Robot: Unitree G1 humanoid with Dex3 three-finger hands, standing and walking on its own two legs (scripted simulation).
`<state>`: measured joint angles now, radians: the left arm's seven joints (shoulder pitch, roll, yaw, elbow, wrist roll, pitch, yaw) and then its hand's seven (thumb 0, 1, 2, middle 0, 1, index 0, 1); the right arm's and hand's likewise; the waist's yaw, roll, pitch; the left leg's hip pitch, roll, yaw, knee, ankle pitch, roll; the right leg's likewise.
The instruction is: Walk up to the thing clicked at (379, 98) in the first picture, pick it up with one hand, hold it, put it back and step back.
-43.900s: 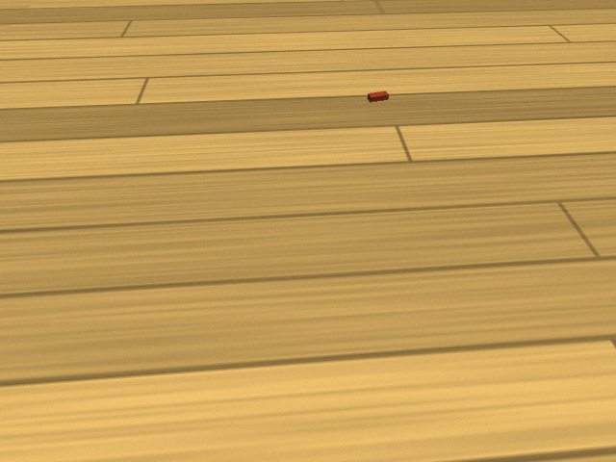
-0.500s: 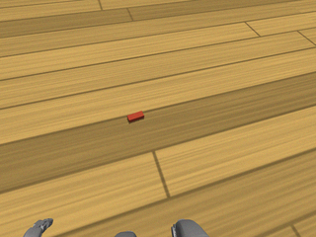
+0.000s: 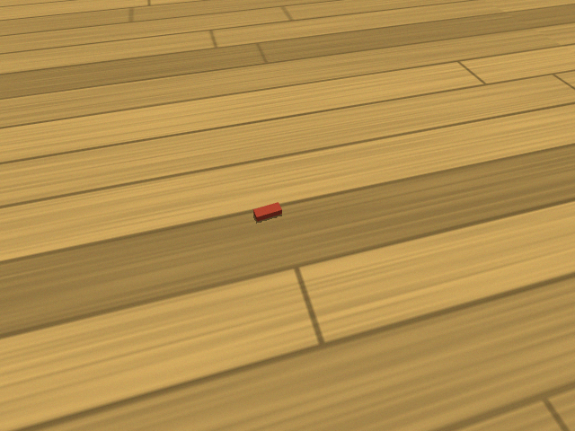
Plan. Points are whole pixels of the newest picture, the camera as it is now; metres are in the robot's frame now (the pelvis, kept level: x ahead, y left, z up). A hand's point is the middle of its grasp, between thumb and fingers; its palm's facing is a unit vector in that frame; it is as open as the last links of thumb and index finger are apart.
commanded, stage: step back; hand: left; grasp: from above
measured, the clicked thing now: (267, 211) +1.11 +0.17 -0.74
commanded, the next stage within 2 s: stand in 0.82 s
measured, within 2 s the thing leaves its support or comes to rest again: neither
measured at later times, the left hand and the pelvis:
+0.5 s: hand out of the picture +0.09 +0.28 -0.15, palm faces -0.01 -0.94 -0.35, open 7.3 cm; pelvis +0.03 +0.02 +0.01, yaw -1 degrees
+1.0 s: hand (131, 415) +0.17 +0.26 -0.13, palm faces -0.03 -0.94 -0.35, open 7.3 cm; pelvis +0.05 +0.01 +0.02, yaw -1 degrees
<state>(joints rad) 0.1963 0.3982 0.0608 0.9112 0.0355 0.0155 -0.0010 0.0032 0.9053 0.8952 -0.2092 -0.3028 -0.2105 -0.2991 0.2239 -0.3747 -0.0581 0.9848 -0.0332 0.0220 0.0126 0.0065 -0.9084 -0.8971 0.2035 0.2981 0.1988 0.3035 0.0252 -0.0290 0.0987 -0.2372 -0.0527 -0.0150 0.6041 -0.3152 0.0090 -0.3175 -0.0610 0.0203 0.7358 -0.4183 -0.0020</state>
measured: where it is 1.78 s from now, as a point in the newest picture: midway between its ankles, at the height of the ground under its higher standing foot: outside the picture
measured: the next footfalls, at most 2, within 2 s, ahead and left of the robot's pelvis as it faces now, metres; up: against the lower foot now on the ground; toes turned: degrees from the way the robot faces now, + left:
none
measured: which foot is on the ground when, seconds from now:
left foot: down 0.00-1.00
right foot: down 0.00-1.00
